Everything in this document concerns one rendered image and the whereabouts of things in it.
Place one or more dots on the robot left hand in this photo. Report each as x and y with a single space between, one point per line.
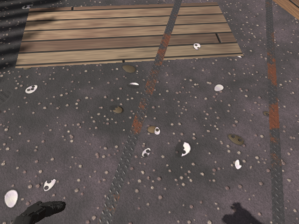
38 211

